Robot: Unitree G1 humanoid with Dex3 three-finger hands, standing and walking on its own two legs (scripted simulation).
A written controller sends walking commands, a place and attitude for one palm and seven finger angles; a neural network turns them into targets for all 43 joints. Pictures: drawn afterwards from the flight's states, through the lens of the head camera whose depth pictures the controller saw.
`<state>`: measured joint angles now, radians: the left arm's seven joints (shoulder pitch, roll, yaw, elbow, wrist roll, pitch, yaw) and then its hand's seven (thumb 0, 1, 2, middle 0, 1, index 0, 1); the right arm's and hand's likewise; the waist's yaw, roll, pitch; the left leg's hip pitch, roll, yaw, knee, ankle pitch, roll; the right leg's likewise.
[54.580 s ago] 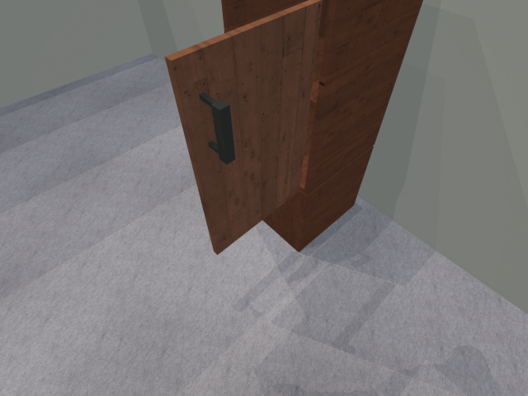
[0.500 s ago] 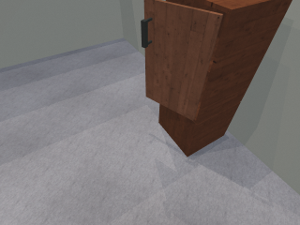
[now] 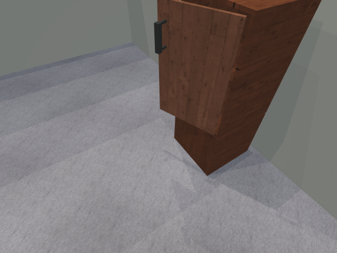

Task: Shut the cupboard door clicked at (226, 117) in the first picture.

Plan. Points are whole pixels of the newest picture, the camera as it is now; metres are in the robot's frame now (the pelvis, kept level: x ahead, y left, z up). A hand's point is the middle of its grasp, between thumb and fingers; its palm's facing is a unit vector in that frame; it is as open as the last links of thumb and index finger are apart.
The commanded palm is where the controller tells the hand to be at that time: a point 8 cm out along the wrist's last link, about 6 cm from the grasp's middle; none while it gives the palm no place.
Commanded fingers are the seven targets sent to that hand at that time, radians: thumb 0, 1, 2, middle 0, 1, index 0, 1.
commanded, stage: look to check the result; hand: left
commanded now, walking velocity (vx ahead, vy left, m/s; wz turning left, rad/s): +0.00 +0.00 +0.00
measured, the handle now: (161, 36) +0.91 +0.07 +0.11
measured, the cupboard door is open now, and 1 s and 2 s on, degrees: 22 22 22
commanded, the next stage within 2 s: walk to a spot facing it in 0.44 s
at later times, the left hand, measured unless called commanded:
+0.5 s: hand out of the picture -0.01 +0.16 -0.18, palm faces +0.03 -0.98 -0.18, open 7.3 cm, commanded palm none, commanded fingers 0.00 0.90 0.90 -0.20 -0.30 -0.20 -0.30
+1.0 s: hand out of the picture +0.03 +0.22 -0.19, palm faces +0.22 -0.95 -0.23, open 7.3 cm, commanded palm none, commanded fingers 0.00 0.90 0.90 -0.20 -0.30 -0.20 -0.30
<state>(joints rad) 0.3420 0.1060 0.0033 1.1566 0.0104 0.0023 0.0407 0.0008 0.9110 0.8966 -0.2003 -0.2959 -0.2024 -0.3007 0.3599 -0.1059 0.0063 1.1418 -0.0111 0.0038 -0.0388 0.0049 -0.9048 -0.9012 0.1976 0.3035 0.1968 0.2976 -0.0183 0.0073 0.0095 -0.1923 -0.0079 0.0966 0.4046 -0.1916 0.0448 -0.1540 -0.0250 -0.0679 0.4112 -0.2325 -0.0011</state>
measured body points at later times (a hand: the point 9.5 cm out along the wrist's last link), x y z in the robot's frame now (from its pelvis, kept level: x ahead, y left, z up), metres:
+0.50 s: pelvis +0.01 +0.00 +0.00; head +0.01 +0.00 +0.45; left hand -0.01 +0.21 -0.16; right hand +0.00 -0.22 -0.16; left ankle +0.02 +0.09 -0.74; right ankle -0.01 -0.12 -0.74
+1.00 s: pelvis +0.00 +0.01 -0.02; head +0.04 +0.04 +0.43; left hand +0.01 +0.27 -0.18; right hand +0.07 -0.23 -0.16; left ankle +0.02 +0.08 -0.74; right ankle -0.02 -0.13 -0.69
